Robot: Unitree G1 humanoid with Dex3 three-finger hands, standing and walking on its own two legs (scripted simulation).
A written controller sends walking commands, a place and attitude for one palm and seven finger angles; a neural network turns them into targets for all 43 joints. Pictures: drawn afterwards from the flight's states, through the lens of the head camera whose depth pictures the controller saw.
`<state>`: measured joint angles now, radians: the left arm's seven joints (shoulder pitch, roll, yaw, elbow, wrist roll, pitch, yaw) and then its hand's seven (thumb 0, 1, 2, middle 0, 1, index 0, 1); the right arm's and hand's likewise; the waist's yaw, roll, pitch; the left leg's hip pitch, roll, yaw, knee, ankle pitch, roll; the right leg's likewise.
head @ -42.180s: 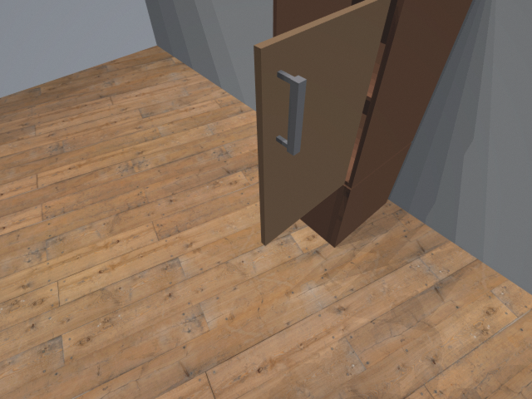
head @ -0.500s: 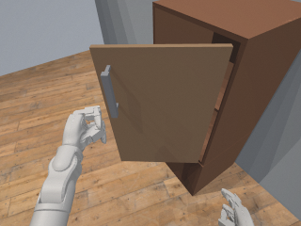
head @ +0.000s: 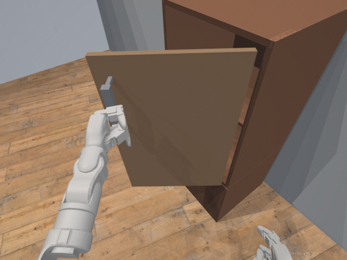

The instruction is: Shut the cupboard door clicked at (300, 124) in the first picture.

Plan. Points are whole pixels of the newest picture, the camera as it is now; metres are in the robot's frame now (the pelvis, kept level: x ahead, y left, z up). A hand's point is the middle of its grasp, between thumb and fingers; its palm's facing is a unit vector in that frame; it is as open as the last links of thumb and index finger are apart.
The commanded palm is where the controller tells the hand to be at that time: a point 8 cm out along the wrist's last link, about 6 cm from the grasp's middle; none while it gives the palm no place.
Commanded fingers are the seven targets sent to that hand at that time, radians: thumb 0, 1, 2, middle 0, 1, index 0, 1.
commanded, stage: bring the fist close to the handle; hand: left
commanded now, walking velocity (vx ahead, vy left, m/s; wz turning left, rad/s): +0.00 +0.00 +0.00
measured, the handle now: (115, 109) +0.45 +0.17 +0.13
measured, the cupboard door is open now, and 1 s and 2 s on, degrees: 54 48 32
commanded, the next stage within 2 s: push the door shut along its arc in 0.28 s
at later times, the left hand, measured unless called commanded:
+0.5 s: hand (124, 135) +0.35 +0.13 +0.13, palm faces +0.03 -1.00 -0.03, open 3.1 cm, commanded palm +0.33 +0.18 +0.13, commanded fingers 0.00 0.90 0.90 -1.30 -1.50 -1.30 -1.50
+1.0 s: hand (127, 115) +0.41 +0.13 +0.14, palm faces -0.09 -1.00 -0.04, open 3.1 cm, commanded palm +0.40 +0.18 +0.13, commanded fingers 0.00 0.90 0.90 -1.30 -1.50 -1.30 -1.50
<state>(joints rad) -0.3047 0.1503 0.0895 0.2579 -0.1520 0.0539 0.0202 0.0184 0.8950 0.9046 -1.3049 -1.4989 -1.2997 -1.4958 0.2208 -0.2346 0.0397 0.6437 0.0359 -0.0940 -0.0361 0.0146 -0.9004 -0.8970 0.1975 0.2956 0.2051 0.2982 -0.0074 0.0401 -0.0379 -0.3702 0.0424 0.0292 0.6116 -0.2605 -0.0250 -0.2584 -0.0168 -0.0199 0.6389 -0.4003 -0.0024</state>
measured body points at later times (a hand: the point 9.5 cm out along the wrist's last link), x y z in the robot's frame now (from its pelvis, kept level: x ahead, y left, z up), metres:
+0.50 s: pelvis +0.00 +0.00 +0.00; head -0.01 -0.02 +0.45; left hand +0.34 +0.18 +0.14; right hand +0.17 -0.23 -0.09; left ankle +0.04 +0.14 -0.72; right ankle -0.04 -0.11 -0.72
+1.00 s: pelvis -0.01 +0.01 +0.00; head +0.00 +0.00 +0.45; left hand +0.41 +0.19 +0.14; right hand +0.09 -0.25 -0.12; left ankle +0.04 +0.14 -0.72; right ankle -0.04 -0.11 -0.72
